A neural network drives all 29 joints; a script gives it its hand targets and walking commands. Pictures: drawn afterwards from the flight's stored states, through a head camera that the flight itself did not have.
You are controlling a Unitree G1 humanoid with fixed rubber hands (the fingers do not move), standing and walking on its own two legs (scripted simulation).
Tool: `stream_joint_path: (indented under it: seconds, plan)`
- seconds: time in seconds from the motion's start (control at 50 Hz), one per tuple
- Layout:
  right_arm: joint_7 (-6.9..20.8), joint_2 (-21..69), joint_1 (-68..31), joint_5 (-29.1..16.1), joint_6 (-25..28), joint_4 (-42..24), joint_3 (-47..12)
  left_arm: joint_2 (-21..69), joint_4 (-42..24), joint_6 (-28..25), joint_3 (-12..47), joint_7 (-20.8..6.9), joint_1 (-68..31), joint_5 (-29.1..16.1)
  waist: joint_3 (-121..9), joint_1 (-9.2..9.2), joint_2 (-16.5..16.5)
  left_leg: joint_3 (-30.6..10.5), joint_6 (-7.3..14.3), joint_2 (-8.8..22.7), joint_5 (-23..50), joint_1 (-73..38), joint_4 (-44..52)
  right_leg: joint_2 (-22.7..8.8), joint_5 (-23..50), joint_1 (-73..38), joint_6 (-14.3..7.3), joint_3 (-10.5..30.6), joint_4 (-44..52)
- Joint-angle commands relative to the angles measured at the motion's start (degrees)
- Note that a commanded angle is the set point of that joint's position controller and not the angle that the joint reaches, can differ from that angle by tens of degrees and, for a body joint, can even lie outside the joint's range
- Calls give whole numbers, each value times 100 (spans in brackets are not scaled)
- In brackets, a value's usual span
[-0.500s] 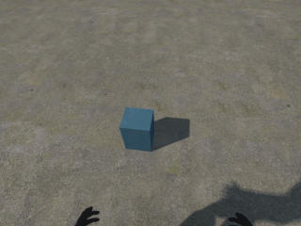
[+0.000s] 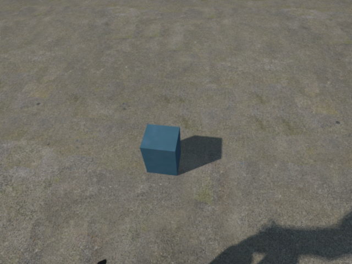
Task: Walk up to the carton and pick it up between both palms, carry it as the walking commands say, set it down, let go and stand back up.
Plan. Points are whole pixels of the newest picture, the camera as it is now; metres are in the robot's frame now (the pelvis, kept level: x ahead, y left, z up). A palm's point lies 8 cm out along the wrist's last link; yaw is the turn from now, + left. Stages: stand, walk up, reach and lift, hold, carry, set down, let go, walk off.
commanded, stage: walk up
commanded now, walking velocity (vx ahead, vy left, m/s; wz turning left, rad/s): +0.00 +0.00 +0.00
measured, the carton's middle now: (162, 150) +0.80 +0.14 -0.63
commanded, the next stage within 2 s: none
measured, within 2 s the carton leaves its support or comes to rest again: neither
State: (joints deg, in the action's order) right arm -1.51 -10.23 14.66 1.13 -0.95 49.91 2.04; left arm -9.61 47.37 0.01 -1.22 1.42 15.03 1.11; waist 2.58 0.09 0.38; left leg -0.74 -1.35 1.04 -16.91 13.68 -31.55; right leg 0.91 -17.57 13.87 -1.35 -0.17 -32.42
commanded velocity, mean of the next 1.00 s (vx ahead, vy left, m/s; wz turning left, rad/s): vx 0.22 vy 0.18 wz -0.02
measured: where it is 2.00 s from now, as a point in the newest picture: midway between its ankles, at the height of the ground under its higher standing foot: (150, 227)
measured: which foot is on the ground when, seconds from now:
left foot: down 0.00-0.28, up 0.30-0.64, down 0.66-1.00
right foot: down 0.00-0.66, up 0.68-1.00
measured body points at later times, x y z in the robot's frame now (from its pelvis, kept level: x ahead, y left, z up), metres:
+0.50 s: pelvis +0.00 +0.06 +0.01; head +0.03 +0.01 +0.45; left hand -0.05 +0.35 -0.10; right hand +0.09 -0.22 -0.15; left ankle +0.01 +0.23 -0.66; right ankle +0.00 -0.11 -0.73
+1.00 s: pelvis +0.15 +0.19 +0.01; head +0.17 +0.19 +0.46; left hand +0.38 +0.39 -0.10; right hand +0.00 -0.02 -0.13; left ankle +0.02 +0.29 -0.73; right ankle +0.22 +0.08 -0.70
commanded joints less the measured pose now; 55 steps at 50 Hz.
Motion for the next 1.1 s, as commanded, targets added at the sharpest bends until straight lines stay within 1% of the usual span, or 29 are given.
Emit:
stream_joint_path:
  seconds: [0.0,0.02,0.16,0.18,0.2,0.22,0.24,0.28,0.34,0.46,0.52,0.54,0.56,0.58,0.6,0.62,0.64,0.66,0.72,0.76,0.86,0.92,0.96,0.98,1.0,1.02,1.04,1.06,1.08]
  plan:
    - [-11,-552,98,3,74,-91,116,-610,-137,-75,-134,29,129,-19,-124,-45,18,-265,229,193,985,-99,543,-532,999,-7,-283,624,869]
    - [-15,-503,83,-2,69,-81,116,-596,-108,-76,-133,36,139,-5,-130,-40,-183,-260,232,205,966,-141,524,-498,925,52,-276,611,884]
    - [-37,-618,257,10,60,216,143,-671,149,-77,-153,56,148,10,-43,-8,-32,-313,229,246,937,-196,676,-468,794,3,-244,587,1016]
    - [-163,-1315,240,109,55,78,387,-1301,124,73,-402,1,88,-141,200,142,-147,-747,205,987,1139,-308,469,-296,730,687,-72,296,112]
    - [66,-1407,13,140,-163,149,455,-1317,209,45,-448,179,1053,36,-215,-625,794,370,166,-78,-1189,1324,-683,-1553,-1036,-823,-449,1655,1119]
    - [218,-1049,-589,336,-295,-155,414,-2017,612,107,-611,372,1864,21,210,-849,-394,370,-38,-119,-1617,2668,-2416,-3009,-571,-1214,-947,3674,1934]
    - [262,-928,-648,418,-356,-299,433,-2115,658,123,-650,471,1862,15,137,-736,-234,-324,-49,264,-1245,2740,-2922,-3407,5,-943,-1093,3976,1984]
    - [337,-720,-370,328,-366,-223,389,-1804,536,91,-637,450,1101,21,303,-315,-269,-413,-79,462,-828,2659,-3514,-3181,-119,-287,-1173,3435,1893]
    - [459,-625,-272,253,-391,-206,302,-1325,577,56,-550,340,745,48,331,-59,-732,-345,-64,453,-37,2136,-3151,-2177,-157,384,-661,1917,1891]
    - [529,-654,-649,169,-446,-472,213,-1443,644,79,-603,257,853,84,182,-348,-1945,190,-370,205,-232,1393,-1803,-1801,232,499,-605,1277,1817]
    - [443,-754,-260,70,-360,-406,205,-1728,527,94,-668,210,494,126,82,-217,-2095,420,-298,123,-722,300,-703,-1663,-153,960,-448,894,1532]
    - [402,-769,222,46,-307,-292,231,-1828,453,96,-687,198,257,123,-110,60,-2000,559,-225,64,-423,-311,-95,-1512,-516,1163,-347,667,1208]
    - [404,-769,913,55,-221,6,216,-1744,446,96,-691,131,138,105,-478,370,-1433,883,-187,-90,-521,-1358,238,-1206,-1821,1670,-266,339,599]
    - [380,-1141,1782,105,-122,185,320,-1503,309,53,-628,55,-62,141,-588,880,-132,518,-113,277,-1517,-2203,947,-552,-2598,2496,-83,-339,-897]
    - [416,-1955,2256,131,45,172,524,-908,58,22,-466,21,-200,201,-552,1222,1988,-1929,242,2001,-3379,-2235,2066,96,-2730,3469,114,-294,-3023]
    - [371,-2086,1653,151,113,32,539,-686,-203,-15,-364,5,-430,205,-144,980,2291,-3375,622,2649,-4030,-1414,2874,-157,-2103,3992,184,239,-3940]
    - [334,-1868,1198,136,178,-9,467,-717,-164,-72,-417,-72,-340,280,305,573,1441,-3061,583,2597,-3837,-935,2805,-481,-1303,3960,67,335,-4015]
    - [308,-1659,1086,115,263,20,493,-867,-178,-143,-491,-160,-364,213,170,534,899,-2567,598,2246,-2886,-957,2523,-697,-782,3627,57,469,-3668]
    - [263,-861,892,152,483,292,289,-763,16,-192,-455,-368,-474,107,406,273,1146,-1539,516,1492,-1589,-204,2628,-913,107,2659,87,70,-3448]
    - [243,-660,908,135,495,402,217,-666,57,-206,-461,-435,-323,127,485,196,1284,-1030,708,1314,-831,-708,2566,-840,335,2771,125,-213,-3110]
    - [174,-271,1716,117,576,870,95,-386,-290,-164,-286,-436,-1661,38,868,470,991,-803,902,1313,291,-894,2666,-562,447,2378,252,-496,-1345]
    - [103,-464,2139,154,519,1170,33,-246,-349,-203,-230,-354,-1836,18,843,479,884,-469,835,1310,3070,-1092,1959,-233,128,1752,134,-794,-473]
    - [62,-752,2041,90,502,1214,67,-188,-236,-242,-243,-264,-1293,39,317,150,737,-99,743,1242,5666,-1205,1030,73,149,806,21,-994,-62]
    - [51,-786,1965,6,502,1232,61,-255,-94,-302,-298,-211,-669,39,-148,-173,663,167,629,1027,6064,-899,349,141,836,-297,-35,-1012,288]
    - [49,-770,1807,-137,543,1112,59,-547,118,-392,-372,-148,221,62,-979,-615,420,327,378,821,5266,-100,-600,-396,1829,-1985,-215,-483,402]
    - [50,-625,1529,-289,550,823,33,-1197,347,-442,-518,-84,1265,101,-1875,-1048,-963,592,95,345,1706,1265,-2567,-2243,3528,-3723,-744,1328,450]
    - [17,-552,1735,-245,471,833,78,-1704,463,-398,-593,-54,1533,34,-2263,-924,-1626,334,82,-125,-1627,1874,-3762,-3309,5620,-4015,-1325,2578,686]
    - [16,-602,1497,-116,431,919,115,-1532,456,-359,-546,-45,1228,8,-2011,-726,-1008,-2,137,189,-1398,1924,-4098,-3034,5602,-3493,-1416,2230,686]
    - [41,-406,1277,-106,450,807,82,-1109,354,-405,-405,-44,635,32,-1448,-489,-961,51,96,402,-1143,2053,-3897,-2665,5450,-2841,-1334,1609,898]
